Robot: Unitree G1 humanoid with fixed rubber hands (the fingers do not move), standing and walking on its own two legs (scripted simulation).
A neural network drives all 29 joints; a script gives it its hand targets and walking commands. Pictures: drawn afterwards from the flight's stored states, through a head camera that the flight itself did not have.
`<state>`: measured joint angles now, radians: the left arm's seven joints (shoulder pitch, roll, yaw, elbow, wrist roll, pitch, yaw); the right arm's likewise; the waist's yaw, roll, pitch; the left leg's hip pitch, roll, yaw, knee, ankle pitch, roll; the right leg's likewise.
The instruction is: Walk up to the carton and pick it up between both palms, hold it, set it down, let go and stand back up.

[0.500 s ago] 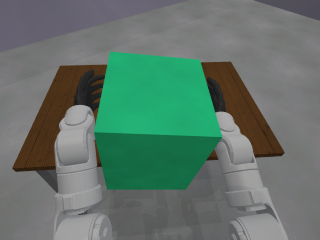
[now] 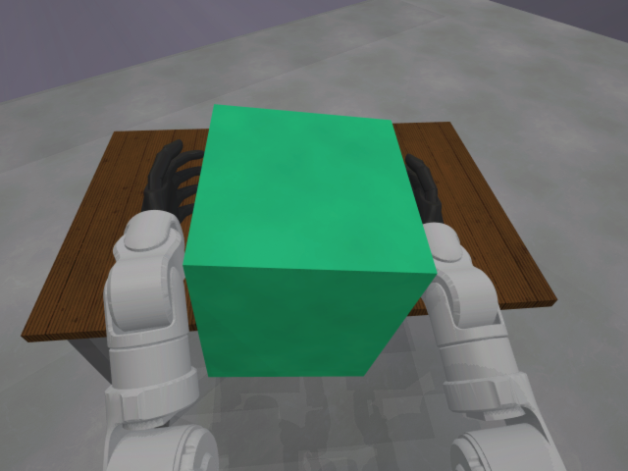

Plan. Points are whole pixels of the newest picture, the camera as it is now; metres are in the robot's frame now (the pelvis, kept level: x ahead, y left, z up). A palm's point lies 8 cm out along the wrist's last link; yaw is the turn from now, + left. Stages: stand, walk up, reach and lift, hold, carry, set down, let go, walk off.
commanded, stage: hold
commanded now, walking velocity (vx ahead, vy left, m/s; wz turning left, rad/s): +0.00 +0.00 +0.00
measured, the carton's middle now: (296, 253) +0.34 +0.01 +0.12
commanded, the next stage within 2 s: none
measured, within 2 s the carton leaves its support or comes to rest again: neither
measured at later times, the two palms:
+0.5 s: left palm (165, 213) +0.35 +0.15 +0.18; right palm (423, 222) +0.35 -0.15 +0.15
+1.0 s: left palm (164, 213) +0.35 +0.15 +0.18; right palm (422, 221) +0.35 -0.15 +0.15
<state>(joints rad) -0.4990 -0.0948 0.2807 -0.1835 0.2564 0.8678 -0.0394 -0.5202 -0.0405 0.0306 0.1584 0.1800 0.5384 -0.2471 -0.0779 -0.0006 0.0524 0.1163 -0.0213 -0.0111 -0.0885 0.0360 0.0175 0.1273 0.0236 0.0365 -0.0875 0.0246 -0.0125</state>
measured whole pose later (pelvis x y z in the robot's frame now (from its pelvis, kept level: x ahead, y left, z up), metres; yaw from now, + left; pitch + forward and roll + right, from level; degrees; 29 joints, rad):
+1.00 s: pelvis +0.00 +0.00 +0.00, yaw +0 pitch -3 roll +0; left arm -0.51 -0.09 0.29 -0.17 0.25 0.86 -0.04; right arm -0.53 -0.04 0.03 0.17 0.17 0.53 -0.25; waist -0.07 0.00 0.05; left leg 0.11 -0.02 -0.01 -0.09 0.04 0.02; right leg 0.12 0.03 0.04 -0.09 0.03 -0.01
